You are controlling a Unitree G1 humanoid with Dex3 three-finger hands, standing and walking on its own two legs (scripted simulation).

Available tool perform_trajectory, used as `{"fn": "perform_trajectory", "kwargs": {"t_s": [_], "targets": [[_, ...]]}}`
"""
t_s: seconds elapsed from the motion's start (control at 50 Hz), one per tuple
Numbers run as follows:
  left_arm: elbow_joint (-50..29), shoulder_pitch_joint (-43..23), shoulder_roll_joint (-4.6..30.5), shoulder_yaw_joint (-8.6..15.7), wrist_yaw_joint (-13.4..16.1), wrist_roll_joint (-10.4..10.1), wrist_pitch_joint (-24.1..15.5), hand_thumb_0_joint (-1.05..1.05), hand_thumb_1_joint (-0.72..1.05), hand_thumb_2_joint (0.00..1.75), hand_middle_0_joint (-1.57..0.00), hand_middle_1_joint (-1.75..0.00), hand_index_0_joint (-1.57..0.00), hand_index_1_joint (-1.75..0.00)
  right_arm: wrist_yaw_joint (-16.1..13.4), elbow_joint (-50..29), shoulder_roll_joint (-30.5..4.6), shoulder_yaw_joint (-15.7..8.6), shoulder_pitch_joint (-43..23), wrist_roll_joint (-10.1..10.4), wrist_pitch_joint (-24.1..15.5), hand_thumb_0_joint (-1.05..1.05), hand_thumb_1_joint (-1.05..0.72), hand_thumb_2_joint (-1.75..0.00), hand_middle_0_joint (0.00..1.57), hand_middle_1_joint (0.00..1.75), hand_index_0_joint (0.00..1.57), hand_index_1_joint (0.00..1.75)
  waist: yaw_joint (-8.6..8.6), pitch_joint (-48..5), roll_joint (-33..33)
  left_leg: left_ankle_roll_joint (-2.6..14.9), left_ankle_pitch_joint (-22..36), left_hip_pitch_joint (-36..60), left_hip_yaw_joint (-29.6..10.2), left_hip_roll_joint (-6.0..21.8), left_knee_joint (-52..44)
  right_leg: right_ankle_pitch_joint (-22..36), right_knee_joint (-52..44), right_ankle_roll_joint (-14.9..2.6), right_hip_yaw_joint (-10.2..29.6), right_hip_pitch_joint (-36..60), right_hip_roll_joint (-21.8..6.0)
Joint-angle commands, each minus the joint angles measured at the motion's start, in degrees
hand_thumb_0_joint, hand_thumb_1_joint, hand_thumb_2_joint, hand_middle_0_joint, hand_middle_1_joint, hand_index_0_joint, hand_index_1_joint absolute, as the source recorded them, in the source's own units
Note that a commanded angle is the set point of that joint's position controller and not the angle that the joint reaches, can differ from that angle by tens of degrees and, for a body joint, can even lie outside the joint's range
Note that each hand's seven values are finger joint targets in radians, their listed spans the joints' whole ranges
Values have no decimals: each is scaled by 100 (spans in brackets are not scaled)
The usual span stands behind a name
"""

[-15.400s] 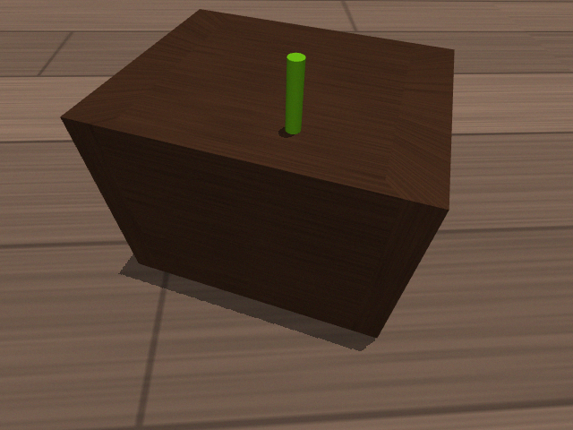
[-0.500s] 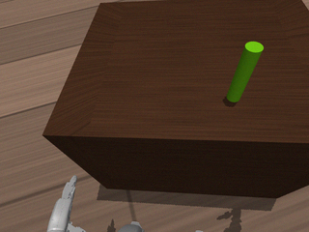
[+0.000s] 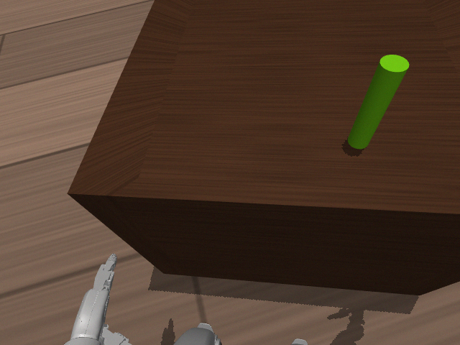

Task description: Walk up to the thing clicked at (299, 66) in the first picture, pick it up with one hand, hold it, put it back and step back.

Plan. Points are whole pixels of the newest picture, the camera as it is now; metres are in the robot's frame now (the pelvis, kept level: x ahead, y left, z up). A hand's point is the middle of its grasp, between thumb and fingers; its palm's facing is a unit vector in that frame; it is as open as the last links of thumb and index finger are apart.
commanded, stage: go down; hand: right
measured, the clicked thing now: (373, 108) +0.54 -0.18 +0.06
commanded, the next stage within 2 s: approach in 0.50 s
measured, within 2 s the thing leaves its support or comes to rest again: neither
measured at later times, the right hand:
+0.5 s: hand out of the picture +0.45 -0.36 +0.15, palm faces +0.15 +0.99 +0.01, open 17.7 cm
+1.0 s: hand out of the picture +0.47 -0.30 +0.08, palm faces +0.07 +1.00 +0.04, open 17.6 cm
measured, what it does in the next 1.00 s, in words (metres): stands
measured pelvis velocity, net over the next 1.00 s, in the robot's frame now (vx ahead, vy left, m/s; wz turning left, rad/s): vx -0.01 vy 0.00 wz -0.01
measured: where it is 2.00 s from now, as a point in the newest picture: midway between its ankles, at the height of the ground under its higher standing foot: outside the picture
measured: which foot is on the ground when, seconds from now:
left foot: down 0.00-1.00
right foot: down 0.00-1.00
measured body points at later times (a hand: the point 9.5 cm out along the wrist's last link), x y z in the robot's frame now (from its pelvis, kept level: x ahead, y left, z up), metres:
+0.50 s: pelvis +0.00 +0.00 +0.00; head +0.09 -0.04 +0.44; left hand +0.15 +0.26 -0.05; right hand +0.43 -0.41 +0.15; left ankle +0.02 +0.15 -0.70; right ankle -0.01 -0.11 -0.70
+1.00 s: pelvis -0.01 +0.00 -0.02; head +0.10 -0.04 +0.42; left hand +0.15 +0.25 -0.05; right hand +0.46 -0.35 +0.08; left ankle +0.02 +0.15 -0.70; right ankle -0.01 -0.11 -0.70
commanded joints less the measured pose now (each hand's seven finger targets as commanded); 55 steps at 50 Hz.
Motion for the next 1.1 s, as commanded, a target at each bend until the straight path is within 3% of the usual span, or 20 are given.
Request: {"fn": "perform_trajectory", "kwargs": {"t_s": [0.0, 0.06, 0.1, 0.14, 0.2, 0.26, 0.34, 0.36, 0.4, 0.46, 0.5, 0.54, 0.62, 0.7, 0.74, 0.8, 0.9, 0.98, 1.04, 1.08], "targets": [[-862, 119, 841, 379, 95, -47, -267, 0, -56, 6, -5, -5, -4, -6, 5, -1311, -2048, -182, -1993, 126, -367, 0, 61, -4, 5, 5, 5, 5, -90, -2501, -1257, 318, 1789, 1151, 37, -128, -239, 2436, -557, -49, -19, 1594, 138], [-833, 19, 1037, 603, 109, -53, -262, 0, -57, 7, -5, -5, -4, -6, -34, -1142, -2138, -221, -1931, 145, -325, 0, 60, -4, 5, 5, 5, 5, -86, -2216, -1130, 317, 1674, 1072, 65, -135, -247, 2283, -561, -60, 3, 1413, 134], [-1038, -139, 965, 486, 77, -50, -276, 0, -57, 7, -5, -5, -4, -6, -24, -1117, -1961, -108, -1918, 109, -356, 0, 61, -4, 5, 5, 5, 5, -51, -2204, -1086, 332, 1439, 939, 88, -147, -223, 2054, -595, -67, 40, 1337, 103], [-1107, -79, 1035, 576, 95, -60, -283, 0, -57, 6, -5, -5, -4, -5, -30, -1164, -1995, -139, -1981, 146, -409, 0, 61, -4, 5, 5, 5, 5, -40, -2235, -1165, 342, 1235, 812, 123, -171, -241, 1926, -646, -38, 53, 1515, 79], [-798, 249, 877, 431, 64, -56, -243, 0, -56, 6, -5, -5, -4, -5, 2, -1514, -2241, -313, -1986, 196, -460, 0, 61, -4, 5, 5, 5, 5, -191, -2482, -1630, 359, 1352, 687, 130, -184, -174, 2619, -563, 33, 85, 1878, 51], [-721, 144, 979, 551, 79, -53, -243, 0, -56, 6, -5, -5, -4, -6, 24, -1610, -2135, -281, -1959, 246, -453, 0, 60, -3, 5, 5, 5, 5, -135, -2586, -1641, 358, 1474, 660, 123, -197, -135, 2967, -485, 41, 103, 2006, 32], [-822, -124, 960, 498, 105, -54, -273, 0, -57, 7, -5, -5, -4, -6, 38, -1344, -1893, -143, -1890, 234, -431, 0, 59, -4, 5, 5, 5, 5, -41, -2399, -1337, 365, 1345, 708, 119, -180, -165, 2358, -536, -10, 87, 1581, 61], [-927, -148, 1014, 533, 120, -54, -279, 0, -56, 6, -5, -5, -4, -6, 35, -1796, -2046, -229, -2131, 242, -476, 0, 58, -3, 6, 5, 5, 5, -110, -2743, -1518, 363, 1427, 826, 96, -157, -169, 2411, -526, -8, 72, 1815, 65], [-682, 139, 995, 546, 135, -49, -247, 0, -56, 6, -5, -5, -4, -5, 23, -1612, -1977, -182, -1957, 235, -422, 0, 59, -4, 5, 5, 5, 5, -119, -2682, -1535, 357, 1464, 762, 113, -173, -174, 2633, -513, 5, 77, 1935, 74], [-904, -131, 1013, 541, 140, -78, -241, 0, -56, 6, -5, -5, -4, -6, -49, -1657, -2072, -247, -1986, 243, -395, 0, 57, -4, 6, 5, 5, 5, -123, -2556, -1297, 335, 1518, 997, 97, -151, -209, 2306, -571, -51, 49, 1650, 122], [-912, -145, 1061, 606, 138, -73, -245, 0, -56, 6, -5, -5, -4, -5, -39, -1196, -1839, -112, -1728, 256, -380, 0, 58, -4, 6, 5, 5, 5, -44, -2092, -1103, 341, 1334, 819, 145, -171, -229, 2148, -621, -35, 72, 1488, 89], [-734, 156, 853, 413, 101, -61, -223, 0, -56, 6, -5, -5, -4, -5, -56, -1444, -2080, -265, -1929, 215, -452, 0, 58, -4, 6, 5, 5, 5, -127, -2271, -1345, 350, 1362, 726, 106, -163, -191, 2322, -557, -19, 67, 1563, 88], [-887, 209, 923, 529, 106, -61, -240, 0, -56, 4, -5, -5, -5, -6, -36, -1549, -2124, -288, -1902, 226, -469, 0, 59, -4, 4, 5, 4, 5, -97, -2360, -1274, 317, 1413, 944, 79, -138, -196, 2008, -570, -61, 3, 1505, 138], [-785, 73, 843, 469, 71, -51, -275, 0, -55, 4, -5, -5, -5, -6, -6, -1101, -1341, 96, -1576, 302, -389, 0, 55, -4, 5, 4, 5, 4, 0, -1913, -1100, 327, 1261, 585, 115, -169, -144, 2034, -540, -50, 66, 1334, 95], [-1049, -202, 975, 553, 93, -46, -330, 0, -56, 5, -5, -5, -5, -6, -11, -1343, -1242, 156, -1840, 327, -464, 0, 57, -4, 4, 5, 5, 5, 68, -2354, -1132, 327, 1364, 512, 132, -178, -35, 2328, -430, -30, 121, 1533, 39], [-874, 174, 963, 573, 64, -7, -307, 0, -56, 5, -5, -5, -5, -6, -9, -1205, -905, 287, -1852, 356, -563, 0, 56, -4, 5, 4, 5, 4, 147, -2366, -1335, 331, 1340, 93, 158, -207, 95, 2927, -257, 30, 178, 1810, -18], [-1211, 78, 925, 624, -29, 45, -276, 0, -55, 5, -6, -5, -5, -6, -299, -1243, -427, 387, -1870, 303, -813, 0, 55, -5, 5, 5, 5, 5, 297, -2383, -1069, 308, 1383, 3, 117, -175, 330, 2364, -51, -53, 115, 1224, 52], [-1763, 289, 879, 709, -168, 69, -194, 0, -55, 4, -6, -6, -6, -6, -693, -1681, -508, 223, -2207, 189, -1103, 0, 52, -5, 5, 5, 5, 5, 340, -2841, -1211, 299, 1440, 14, 70, -154, 541, 2192, 175, -57, 58, 1086, 112], [-1827, 519, 930, 897, -268, 111, -110, 0, -54, 4, -6, -6, -6, -6, -1011, -1690, -527, 123, -2227, 82, -1277, 0, 52, -6, 4, 5, 4, 5, 371, -2691, -1367, 326, 1173, -324, 76, -169, 715, 1981, 274, -12, 64, 884, 99], [-2422, 279, 857, 847, -323, 143, -89, 0, -55, 4, -6, -6, -6, -6, -1256, -2104, -711, -32, -2623, -48, -1417, 0, 57, -3, 5, 4, 5, 4, 315, -3373, -1508, 328, 1369, -138, 55, -171, 880, 2253, 444, 5, 60, 1028, 92]]}}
